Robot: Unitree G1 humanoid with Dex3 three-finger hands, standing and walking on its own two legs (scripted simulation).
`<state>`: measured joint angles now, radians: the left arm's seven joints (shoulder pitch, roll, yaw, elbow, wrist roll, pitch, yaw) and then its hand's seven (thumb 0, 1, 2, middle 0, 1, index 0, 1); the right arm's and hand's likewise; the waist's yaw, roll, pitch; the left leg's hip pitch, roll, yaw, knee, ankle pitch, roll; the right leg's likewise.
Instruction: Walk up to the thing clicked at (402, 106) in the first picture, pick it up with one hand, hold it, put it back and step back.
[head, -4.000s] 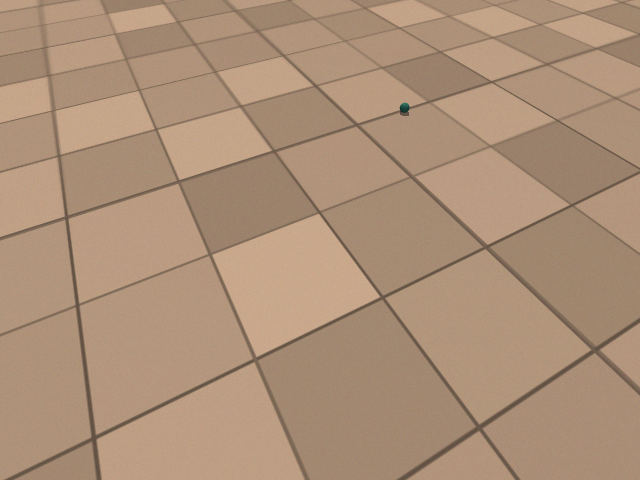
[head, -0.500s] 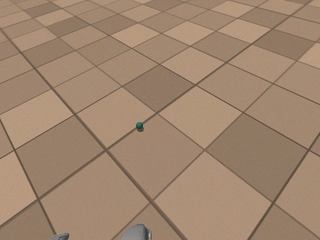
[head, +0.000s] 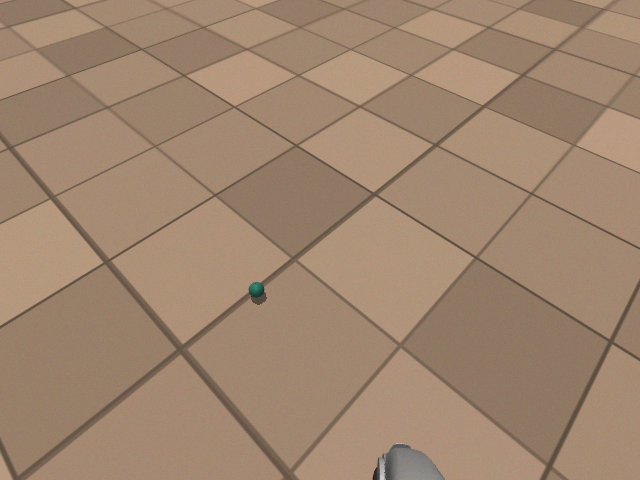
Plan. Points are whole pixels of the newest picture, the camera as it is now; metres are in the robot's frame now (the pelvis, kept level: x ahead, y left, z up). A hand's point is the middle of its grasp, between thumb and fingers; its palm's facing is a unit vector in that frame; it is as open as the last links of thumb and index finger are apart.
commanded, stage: walk up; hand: left
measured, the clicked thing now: (256, 289) +0.81 +0.26 -0.74
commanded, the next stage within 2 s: none
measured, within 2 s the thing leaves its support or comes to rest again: neither
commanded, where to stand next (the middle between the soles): +0.39 +0.02 m, yaw +0 degrees
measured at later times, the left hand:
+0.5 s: hand (129, 439) +0.19 +0.30 -0.15, palm faces +0.00 -0.92 -0.38, open 7.4 cm
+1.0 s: hand (182, 314) +0.39 +0.27 -0.14, palm faces -0.05 -0.92 -0.40, open 7.4 cm
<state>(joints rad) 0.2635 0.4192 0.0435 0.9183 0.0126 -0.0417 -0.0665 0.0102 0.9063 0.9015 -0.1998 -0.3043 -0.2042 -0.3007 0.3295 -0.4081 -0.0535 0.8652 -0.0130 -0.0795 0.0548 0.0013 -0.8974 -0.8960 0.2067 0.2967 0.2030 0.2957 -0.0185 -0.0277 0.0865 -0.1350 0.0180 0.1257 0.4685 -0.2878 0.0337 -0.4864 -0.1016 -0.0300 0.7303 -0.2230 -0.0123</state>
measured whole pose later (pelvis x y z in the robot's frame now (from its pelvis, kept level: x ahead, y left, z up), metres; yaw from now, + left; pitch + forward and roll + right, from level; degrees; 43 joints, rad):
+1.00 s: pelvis +0.29 +0.00 -0.02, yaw -1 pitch -3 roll +1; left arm 0.19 0.37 0.03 0.88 0.01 -0.06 -0.02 0.01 0.91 0.90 -0.20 -0.30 -0.21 -0.30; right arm 0.28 -0.41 -0.03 0.91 0.00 -0.02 0.01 0.00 -0.90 -0.90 0.20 0.30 0.20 0.30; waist -0.01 0.04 0.12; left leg -0.35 0.02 0.03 0.99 -0.54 0.03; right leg -0.38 -0.03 -0.05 0.65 -0.22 -0.03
